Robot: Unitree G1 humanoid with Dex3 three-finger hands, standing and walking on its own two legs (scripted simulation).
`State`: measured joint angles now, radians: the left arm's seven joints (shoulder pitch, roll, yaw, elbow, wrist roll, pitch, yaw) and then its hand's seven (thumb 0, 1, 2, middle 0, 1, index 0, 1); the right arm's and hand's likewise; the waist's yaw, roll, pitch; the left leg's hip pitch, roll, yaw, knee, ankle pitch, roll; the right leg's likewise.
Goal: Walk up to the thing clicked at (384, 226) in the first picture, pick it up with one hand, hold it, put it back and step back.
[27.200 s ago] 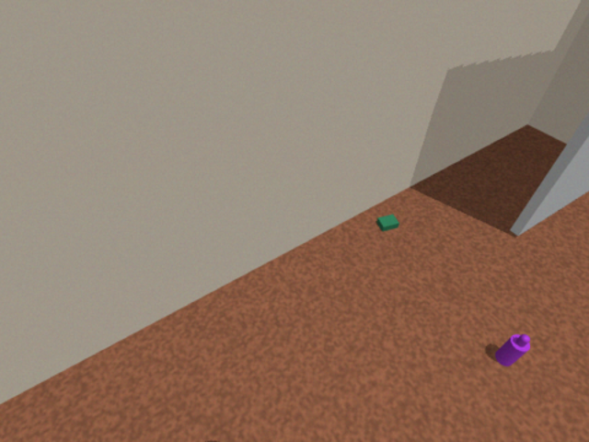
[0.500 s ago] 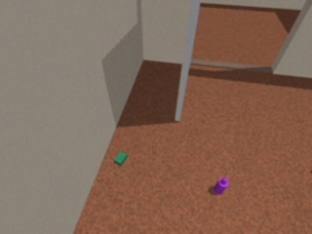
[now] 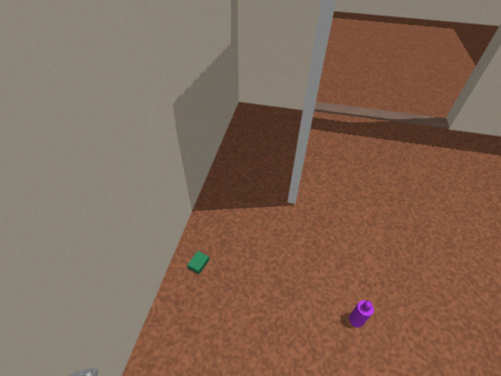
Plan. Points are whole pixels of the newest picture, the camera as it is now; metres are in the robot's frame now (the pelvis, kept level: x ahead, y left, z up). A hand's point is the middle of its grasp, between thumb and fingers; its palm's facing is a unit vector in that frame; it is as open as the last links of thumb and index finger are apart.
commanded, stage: walk up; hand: left
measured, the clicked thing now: (198, 262) +0.73 +0.23 -0.76
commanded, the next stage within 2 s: stand in 0.14 s
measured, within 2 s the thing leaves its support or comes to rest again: neither
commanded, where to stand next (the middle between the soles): +0.37 +0.01 m, yaw -3 degrees
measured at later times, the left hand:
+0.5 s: hand out of the picture +0.04 +0.25 -0.15, palm faces -0.01 -0.94 -0.34, open 7.4 cm
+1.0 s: hand out of the picture +0.04 +0.24 -0.14, palm faces -0.02 -0.94 -0.34, open 7.4 cm
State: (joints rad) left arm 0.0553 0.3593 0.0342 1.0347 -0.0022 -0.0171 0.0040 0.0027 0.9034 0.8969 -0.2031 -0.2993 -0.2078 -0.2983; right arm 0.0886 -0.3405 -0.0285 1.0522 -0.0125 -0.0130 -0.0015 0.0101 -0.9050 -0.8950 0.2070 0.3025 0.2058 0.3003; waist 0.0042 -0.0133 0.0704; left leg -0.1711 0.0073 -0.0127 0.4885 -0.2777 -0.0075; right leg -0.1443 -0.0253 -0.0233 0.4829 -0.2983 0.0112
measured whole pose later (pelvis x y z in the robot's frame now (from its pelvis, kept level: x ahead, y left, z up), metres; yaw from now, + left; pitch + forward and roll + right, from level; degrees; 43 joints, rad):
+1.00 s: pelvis -0.03 -0.01 +0.01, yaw +0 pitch -2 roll +0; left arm 0.12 0.35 0.00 1.14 0.01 -0.02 -0.01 0.00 0.90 0.90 -0.20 -0.30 -0.21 -0.30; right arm 0.14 -0.35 0.00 1.15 -0.02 -0.01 0.01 0.01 -0.91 -0.90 0.21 0.30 0.20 0.30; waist 0.00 0.01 0.05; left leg -0.14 0.03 -0.03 0.33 -0.14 -0.03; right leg -0.12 0.00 -0.04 0.33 -0.17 -0.01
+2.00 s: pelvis +0.22 -0.02 -0.02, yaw +1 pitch -4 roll +2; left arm 0.19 0.36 0.07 0.84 0.01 -0.04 -0.07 0.00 0.91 0.90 -0.20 -0.30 -0.21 -0.30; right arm 0.33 -0.41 -0.04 0.86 -0.01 -0.04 0.00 0.01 -0.91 -0.89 0.21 0.30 0.21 0.30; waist -0.01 0.02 0.14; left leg -0.27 0.03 -0.01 1.07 -0.50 0.03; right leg -0.36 -0.05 -0.04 0.67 -0.24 -0.04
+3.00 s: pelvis +0.26 -0.01 +0.00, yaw +5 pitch -4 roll +0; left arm 0.15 0.38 0.00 1.04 0.00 -0.02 -0.01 0.00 0.90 0.90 -0.20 -0.30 -0.21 -0.30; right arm 0.12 -0.35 0.01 1.04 -0.01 0.01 0.03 0.01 -0.90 -0.89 0.21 0.30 0.21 0.30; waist 0.02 0.01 0.06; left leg -0.23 0.02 -0.01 0.54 -0.25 -0.01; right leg -0.21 -0.04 -0.05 0.52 -0.25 0.01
